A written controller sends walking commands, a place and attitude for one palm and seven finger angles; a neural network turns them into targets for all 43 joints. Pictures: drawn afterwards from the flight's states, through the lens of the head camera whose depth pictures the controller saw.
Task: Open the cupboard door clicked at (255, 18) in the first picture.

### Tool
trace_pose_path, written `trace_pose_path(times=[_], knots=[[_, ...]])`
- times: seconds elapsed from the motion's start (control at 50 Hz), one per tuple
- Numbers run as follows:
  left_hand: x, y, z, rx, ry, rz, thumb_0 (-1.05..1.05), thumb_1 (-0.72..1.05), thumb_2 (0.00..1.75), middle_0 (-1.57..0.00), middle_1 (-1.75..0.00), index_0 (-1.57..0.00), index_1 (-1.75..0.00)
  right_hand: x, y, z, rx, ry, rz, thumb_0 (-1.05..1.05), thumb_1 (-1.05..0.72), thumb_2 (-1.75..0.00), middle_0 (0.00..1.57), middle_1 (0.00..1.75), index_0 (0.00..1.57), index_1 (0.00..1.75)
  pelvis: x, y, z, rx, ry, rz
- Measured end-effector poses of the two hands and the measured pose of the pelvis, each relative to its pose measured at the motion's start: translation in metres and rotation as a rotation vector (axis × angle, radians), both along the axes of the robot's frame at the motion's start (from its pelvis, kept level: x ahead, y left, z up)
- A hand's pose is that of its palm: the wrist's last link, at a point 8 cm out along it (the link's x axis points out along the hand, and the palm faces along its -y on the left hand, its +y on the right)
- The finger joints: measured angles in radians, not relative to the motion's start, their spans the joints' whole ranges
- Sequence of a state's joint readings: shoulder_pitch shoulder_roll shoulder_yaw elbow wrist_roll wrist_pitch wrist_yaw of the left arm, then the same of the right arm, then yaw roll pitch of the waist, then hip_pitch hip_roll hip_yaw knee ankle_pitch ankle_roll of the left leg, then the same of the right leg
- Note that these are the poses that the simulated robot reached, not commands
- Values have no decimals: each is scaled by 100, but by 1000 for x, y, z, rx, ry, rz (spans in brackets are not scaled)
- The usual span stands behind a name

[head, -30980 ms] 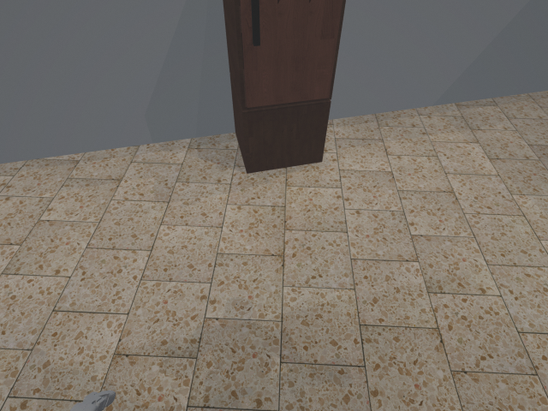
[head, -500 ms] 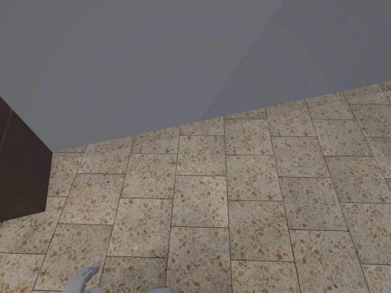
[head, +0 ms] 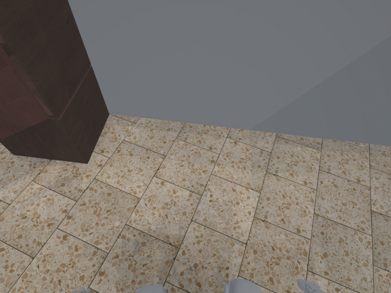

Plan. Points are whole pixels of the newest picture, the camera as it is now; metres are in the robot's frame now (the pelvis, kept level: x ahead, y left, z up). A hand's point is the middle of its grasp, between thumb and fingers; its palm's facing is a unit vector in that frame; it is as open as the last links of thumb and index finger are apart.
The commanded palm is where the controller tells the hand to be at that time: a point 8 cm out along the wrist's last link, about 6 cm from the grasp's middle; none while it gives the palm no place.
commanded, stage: turn to face it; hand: left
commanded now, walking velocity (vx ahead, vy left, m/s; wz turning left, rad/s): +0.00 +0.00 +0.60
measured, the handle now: out of the picture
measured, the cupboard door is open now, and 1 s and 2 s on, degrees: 45 45 45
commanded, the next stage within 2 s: take the last steps up to it in 1.10 s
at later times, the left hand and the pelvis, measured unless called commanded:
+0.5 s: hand out of the picture +0.01 +0.17 -0.16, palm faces +0.33 -0.92 -0.23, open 7.4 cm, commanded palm none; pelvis +0.02 -0.04 +0.00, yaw +19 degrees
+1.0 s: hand out of the picture +0.00 +0.15 -0.14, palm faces +0.56 -0.78 -0.29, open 7.4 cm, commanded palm none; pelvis +0.05 -0.07 +0.01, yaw +35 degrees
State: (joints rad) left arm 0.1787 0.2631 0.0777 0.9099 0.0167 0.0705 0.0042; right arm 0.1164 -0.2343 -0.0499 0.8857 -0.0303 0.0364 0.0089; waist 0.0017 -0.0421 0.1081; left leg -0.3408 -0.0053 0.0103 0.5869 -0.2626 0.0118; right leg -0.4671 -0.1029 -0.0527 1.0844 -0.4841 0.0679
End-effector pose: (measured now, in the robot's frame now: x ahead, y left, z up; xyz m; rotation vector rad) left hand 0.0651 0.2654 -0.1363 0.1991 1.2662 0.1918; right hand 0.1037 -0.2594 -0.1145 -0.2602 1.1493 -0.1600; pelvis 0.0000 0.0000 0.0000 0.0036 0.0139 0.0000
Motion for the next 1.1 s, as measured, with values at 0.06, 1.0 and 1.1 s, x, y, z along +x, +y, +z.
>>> trace_pose_path(times=[0.06, 1.0, 1.1], knots=[[5, 0, 12, 14, -44, 22, 1, 91, 89, -20, -30, -20, -29, 2, -1, -1, 12, 26, 30, 0, -90, -90, 20, 30, 20, 30, 0, -6, 4, -8, 7, 35], [-99, -86, 30, 65, -69, 561, 1, 91, 89, -20, -30, -20, -29, 147, 16, -23, 54, 116, 529, 1, -91, -90, 20, 30, 20, 30, 46, -69, 6, 23, -4, 606], [-117, -111, 22, -1, -24, 624, 1, 91, 89, -20, -30, -20, -30, 162, 33, -11, 43, 116, 585, 1, -91, -90, 20, 30, 20, 30, 51, -67, 12, 37, 5, 655]])
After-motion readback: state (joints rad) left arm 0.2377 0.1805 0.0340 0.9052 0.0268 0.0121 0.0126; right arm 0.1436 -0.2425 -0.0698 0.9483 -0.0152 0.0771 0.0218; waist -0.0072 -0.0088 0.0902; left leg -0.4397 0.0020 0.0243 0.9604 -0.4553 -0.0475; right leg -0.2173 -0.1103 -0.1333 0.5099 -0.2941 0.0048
